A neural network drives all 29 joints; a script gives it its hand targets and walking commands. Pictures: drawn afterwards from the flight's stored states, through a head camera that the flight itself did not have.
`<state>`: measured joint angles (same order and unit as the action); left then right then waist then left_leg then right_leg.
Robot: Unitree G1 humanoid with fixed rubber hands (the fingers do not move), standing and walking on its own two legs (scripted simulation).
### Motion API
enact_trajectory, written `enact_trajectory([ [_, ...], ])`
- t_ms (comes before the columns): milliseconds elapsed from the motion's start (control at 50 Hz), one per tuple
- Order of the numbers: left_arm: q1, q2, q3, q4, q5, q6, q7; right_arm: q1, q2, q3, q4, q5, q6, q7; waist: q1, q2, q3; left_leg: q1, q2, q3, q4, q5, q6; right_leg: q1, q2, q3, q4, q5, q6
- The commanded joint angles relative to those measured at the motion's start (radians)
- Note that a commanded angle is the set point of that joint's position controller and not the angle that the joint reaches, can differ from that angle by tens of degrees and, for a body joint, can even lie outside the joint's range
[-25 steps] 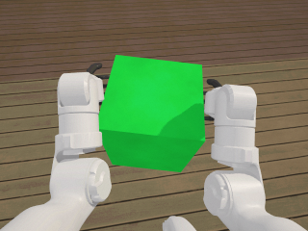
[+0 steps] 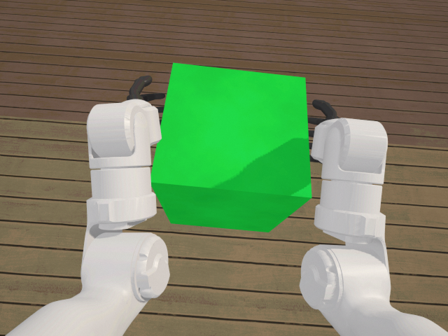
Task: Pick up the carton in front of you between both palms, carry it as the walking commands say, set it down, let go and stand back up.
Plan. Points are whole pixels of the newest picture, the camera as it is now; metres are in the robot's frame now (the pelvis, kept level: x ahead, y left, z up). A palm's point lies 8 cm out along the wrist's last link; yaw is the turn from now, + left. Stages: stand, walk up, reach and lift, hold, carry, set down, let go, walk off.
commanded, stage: carry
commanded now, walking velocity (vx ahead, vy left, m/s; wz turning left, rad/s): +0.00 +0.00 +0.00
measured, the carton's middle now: (228, 161) +0.42 +0.03 +0.08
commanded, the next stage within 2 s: none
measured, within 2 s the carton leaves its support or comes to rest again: neither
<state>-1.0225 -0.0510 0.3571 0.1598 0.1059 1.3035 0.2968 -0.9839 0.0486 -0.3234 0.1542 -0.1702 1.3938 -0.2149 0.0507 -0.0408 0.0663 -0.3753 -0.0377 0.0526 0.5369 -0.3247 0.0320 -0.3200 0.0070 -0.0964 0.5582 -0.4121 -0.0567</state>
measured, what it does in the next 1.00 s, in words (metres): walks ahead: right foot 0.03 m higher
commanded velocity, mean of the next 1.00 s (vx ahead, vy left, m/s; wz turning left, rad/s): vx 0.30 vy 0.00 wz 0.00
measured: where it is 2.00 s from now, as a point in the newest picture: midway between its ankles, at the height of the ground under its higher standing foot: (243, 194)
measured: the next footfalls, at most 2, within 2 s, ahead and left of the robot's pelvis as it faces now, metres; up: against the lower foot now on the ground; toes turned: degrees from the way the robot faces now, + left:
right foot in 0.90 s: +0.31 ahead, -0.10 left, +0.04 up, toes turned -7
left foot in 1.32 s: +0.57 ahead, +0.06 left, +0.08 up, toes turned +3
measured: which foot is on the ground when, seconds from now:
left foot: down 0.00-0.92, up 0.94-1.00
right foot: down 0.00-0.70, up 0.72-0.88, down 0.90-1.00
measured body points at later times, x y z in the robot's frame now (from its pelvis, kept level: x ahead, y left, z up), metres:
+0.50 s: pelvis +0.08 +0.01 +0.00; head +0.06 +0.01 +0.45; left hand +0.46 +0.14 +0.14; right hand +0.43 -0.15 +0.13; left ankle +0.05 +0.10 -0.73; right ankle +0.01 -0.07 -0.73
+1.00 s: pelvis +0.21 -0.03 +0.01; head +0.20 -0.03 +0.46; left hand +0.59 +0.13 +0.18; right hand +0.60 -0.16 +0.18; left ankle +0.09 +0.08 -0.62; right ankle +0.26 -0.10 -0.70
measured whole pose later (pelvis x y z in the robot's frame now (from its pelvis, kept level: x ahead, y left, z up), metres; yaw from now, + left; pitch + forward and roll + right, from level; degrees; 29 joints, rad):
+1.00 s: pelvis +0.21 -0.03 +0.01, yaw -1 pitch +1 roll -2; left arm -0.96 -0.05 0.29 0.38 0.12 1.29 0.28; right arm -0.98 -0.03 -0.29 0.43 -0.12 1.40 -0.23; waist 0.07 0.02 -0.06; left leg -0.34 0.00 -0.03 1.21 -0.59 0.03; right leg -0.44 0.06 -0.15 0.75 -0.47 -0.09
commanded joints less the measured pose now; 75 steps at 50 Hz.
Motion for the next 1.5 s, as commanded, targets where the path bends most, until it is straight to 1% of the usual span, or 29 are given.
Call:
enact_trajectory([
  [0, -0.619, -1.142, -0.53, 0.189, -0.466, 0.083, -0.452, -0.796, 0.983, 0.494, -0.012, 0.446, -0.049, 0.281, -0.047, 0.157, -0.703, 0.474, 0.246, -0.189, 0.059, 0.782, 0.129, 0.095, -0.099, 0.094, -0.018, 0.22, 0.02],
  [80, -0.546, -1.151, -0.447, 0.294, -0.434, 0.049, -0.471, -0.777, 1.044, 0.459, 0.065, 0.477, -0.068, 0.324, -0.032, 0.048, -0.676, 0.336, 0.152, -0.103, 0.075, 0.659, 0.068, 0.286, -0.112, 0.095, 0.001, 0.597, 0.01],
  [140, -0.468, -1.155, -0.378, 0.365, -0.39, 0.011, -0.478, -0.74, 1.077, 0.423, 0.119, 0.483, -0.101, 0.344, -0.039, 0.003, -0.647, 0.288, 0.128, -0.086, 0.068, 0.518, 0.059, 0.333, -0.126, 0.103, 0.005, 0.696, 0.0],
  [400, -0.476, -1.15, -0.487, 0.19, -0.425, -0.091, -0.446, -0.725, 1.11, 0.493, 0.026, 0.539, -0.203, 0.337, -0.05, 0.033, -0.59, 0.318, 0.137, -0.09, 0.028, 0.414, 0.055, 0.334, -0.135, 0.116, -0.05, 0.525, 0.0],
  [520, -0.523, -1.12, -0.542, 0.122, -0.465, -0.064, -0.437, -0.736, 1.074, 0.517, -0.022, 0.545, -0.18, 0.32, -0.048, 0.009, -0.529, 0.281, 0.111, -0.081, 0.036, 0.05, 0.074, 0.31, -0.145, 0.167, -0.091, 0.161, -0.051],
  [600, -0.554, -1.076, -0.525, 0.145, -0.472, -0.021, -0.425, -0.761, 1.015, 0.505, -0.026, 0.543, -0.144, 0.304, -0.052, 0.002, -0.473, 0.237, 0.091, -0.092, 0.083, -0.008, 0.086, 0.249, -0.168, 0.213, -0.032, 0.138, -0.075],
  [660, -0.548, -1.071, -0.485, 0.22, -0.462, 0.011, -0.427, -0.735, 0.972, 0.466, 0.008, 0.528, -0.121, 0.295, -0.109, 0.184, -0.498, 0.513, 0.195, -0.297, -0.035, 0.151, 0.169, -0.044, -0.055, 0.028, 0.273, 0.287, 0.001],
  [680, -0.557, -1.076, -0.473, 0.244, -0.458, 0.017, -0.431, -0.738, 0.966, 0.451, 0.024, 0.515, -0.116, 0.295, -0.128, 0.259, -0.466, 0.616, 0.28, -0.437, -0.099, 0.282, 0.229, -0.244, -0.018, -0.011, 0.39, 0.07, 0.023],
  [700, -0.555, -1.084, -0.458, 0.275, -0.459, 0.022, -0.436, -0.744, 0.96, 0.435, 0.034, 0.504, -0.111, 0.297, -0.155, 0.302, -0.384, 0.688, 0.345, -0.538, -0.15, 0.415, 0.301, -0.476, 0.026, -0.013, 0.464, -0.355, 0.035],
  [740, -0.58, -1.095, -0.424, 0.289, -0.456, 0.018, -0.444, -0.816, 0.989, 0.449, 0.015, 0.529, -0.106, 0.302, -0.198, 0.142, -0.338, 0.771, 0.389, -0.555, -0.144, 0.422, 0.3, -0.668, -0.018, 0.038, 0.521, -0.51, 0.018],
  [820, -0.608, -1.057, -0.361, 0.246, -0.412, 0.022, -0.429, -0.995, 1.058, 0.471, -0.048, 0.601, -0.098, 0.321, -0.084, 0.14, -0.406, 0.481, 0.293, -0.29, -0.255, 0.106, 0.146, -0.333, -0.036, -0.015, 0.354, -0.2, 0.0],
  [840, -0.614, -1.045, -0.359, 0.24, -0.409, 0.027, -0.422, -1.007, 1.075, 0.468, -0.027, 0.607, -0.089, 0.323, -0.006, 0.153, -0.422, 0.246, 0.247, -0.17, -0.218, 0.196, 0.105, -0.025, 0.011, -0.068, 0.261, -0.095, -0.009],
  [880, -0.572, -1.013, -0.351, 0.261, -0.394, 0.028, -0.41, -0.914, 1.101, 0.426, 0.085, 0.6, -0.065, 0.325, 0.136, 0.024, -0.532, -0.003, 0.181, 0.029, 0.144, 0.454, 0.04, 0.473, 0.157, -0.196, 0.136, -0.024, -0.039],
  [900, -0.541, -0.997, -0.35, 0.27, -0.398, 0.023, -0.408, -0.882, 1.096, 0.403, 0.126, 0.582, -0.057, 0.329, 0.174, -0.105, -0.579, -0.142, 0.098, 0.091, 0.457, 0.335, -0.006, 0.611, 0.017, 0.091, -0.028, -0.191, -0.091],
  [920, -0.565, -0.994, -0.356, 0.258, -0.404, 0.012, -0.41, -0.866, 1.097, 0.374, 0.152, 0.555, -0.052, 0.336, 0.11, -0.325, -0.563, -0.318, -0.08, 0.025, 0.724, -0.284, -0.032, 0.58, -0.262, 0.738, -0.294, -0.291, -0.216],
  [940, -0.622, -1.035, -0.374, 0.23, -0.428, 0.014, -0.415, -0.864, 1.076, 0.356, 0.167, 0.527, -0.056, 0.335, 0.044, -0.147, -0.547, -0.348, -0.032, -0.105, 0.863, -0.286, -0.005, 0.513, -0.323, 0.894, -0.317, -0.229, -0.276],
  [980, -0.758, -1.113, -0.453, 0.119, -0.516, 0.02, -0.43, -0.831, 1.045, 0.333, 0.139, 0.497, -0.07, 0.324, 0.023, 0.087, -0.499, -0.39, 0.045, -0.109, 0.929, -0.25, 0.027, 0.417, -0.308, 0.691, -0.191, 0.024, -0.266],
  [1000, -0.811, -1.142, -0.48, 0.087, -0.55, 0.025, -0.435, -0.83, 1.032, 0.32, 0.125, 0.485, -0.072, 0.314, 0.012, 0.106, -0.501, -0.394, 0.068, -0.105, 0.878, -0.229, 0.035, 0.403, -0.286, 0.605, -0.177, 0.077, -0.231],
  [1040, -0.856, -1.177, -0.502, 0.075, -0.585, 0.036, -0.439, -0.864, 1.002, 0.313, 0.07, 0.471, -0.076, 0.292, -0.007, 0.046, -0.513, -0.38, 0.079, -0.083, 0.784, -0.208, 0.037, 0.385, -0.265, 0.497, -0.189, 0.074, -0.194],
  [1140, -0.789, -1.175, -0.455, 0.15, -0.55, 0.069, -0.44, -0.931, 0.925, 0.363, -0.05, 0.442, -0.069, 0.247, 0.014, -0.004, -0.518, -0.43, 0.091, -0.009, 0.519, -0.17, 0.01, 0.444, -0.264, 0.356, -0.237, 0.196, -0.218],
  [1220, -0.69, -1.161, -0.418, 0.246, -0.49, 0.083, -0.45, -0.873, 0.944, 0.397, 0.012, 0.428, -0.048, 0.251, 0.036, -0.074, -0.511, -0.332, 0.023, 0.097, 0.27, -0.051, 0.019, 0.486, -0.215, 0.218, -0.207, 0.487, -0.164],
  [1280, -0.638, -1.17, -0.393, 0.299, -0.463, 0.077, -0.465, -0.857, 0.994, 0.412, 0.071, 0.447, -0.05, 0.267, -0.075, -0.11, -0.601, 0.125, -0.099, 0.209, 0.062, 0.018, 0.065, 0.363, -0.168, 0.025, 0.064, 0.992, -0.074],
  [1300, -0.642, -1.169, -0.387, 0.304, -0.452, 0.072, -0.47, -0.834, 1.005, 0.412, 0.085, 0.457, -0.057, 0.274, -0.146, -0.094, -0.695, 0.409, -0.074, 0.158, 0.023, 0.039, 0.094, 0.232, -0.149, -0.017, 0.243, 0.959, -0.036],
  [1320, -0.666, -1.16, -0.38, 0.285, -0.453, 0.07, -0.475, -0.836, 1.006, 0.415, 0.063, 0.47, -0.07, 0.281, -0.195, 0.081, -0.786, 0.644, 0.171, -0.3, -0.045, -0.258, 0.219, -0.045, -0.097, 0.001, 0.506, 0.642, 0.016],
  [1340, -0.685, -1.166, -0.386, 0.253, -0.461, 0.069, -0.478, -0.874, 1.01, 0.425, 0.031, 0.484, -0.082, 0.287, -0.205, 0.363, -0.755, 0.772, 0.355, -0.785, -0.21, 0.012, 0.368, -0.368, 0.125, 0.055, 0.768, -0.088, 0.04],
  [1360, -0.712, -1.146, -0.38, 0.241, -0.436, 0.06, -0.468, -0.93, 1.039, 0.447, -0.013, 0.518, -0.077, 0.294, -0.183, 0.221, -0.693, 0.778, 0.363, -0.73, -0.133, 0.196, 0.382, -0.487, 0.074, 0.162, 0.934, -0.142, 0.011],
  [1400, -0.702, -1.084, -0.355, 0.191, -0.399, 0.053, -0.442, -1.014, 1.099, 0.485, -0.094, 0.584, -0.075, 0.308, -0.173, 0.028, -0.622, 0.669, 0.33, -0.537, -0.07, 0.334, 0.292, -0.55, 0.007, 0.16, 0.895, -0.113, -0.016],
  [1440, -0.706, -1.039, -0.36, 0.143, -0.373, 0.052, -0.414, -1.064, 1.137, 0.51, -0.137, 0.632, -0.062, 0.317, -0.141, 0.05, -0.628, 0.599, 0.297, -0.442, -0.111, 0.206, 0.221, -0.494, -0.027, 0.162, 0.752, -0.104, -0.026],
  [1480, -0.712, -0.986, -0.37, 0.087, -0.344, 0.047, -0.39, -1.066, 1.15, 0.506, -0.135, 0.643, -0.048, 0.322, -0.133, 0.098, -0.617, 0.547, 0.299, -0.387, -0.135, 0.169, 0.22, -0.45, -0.033, 0.125, 0.618, -0.145, -0.013],
])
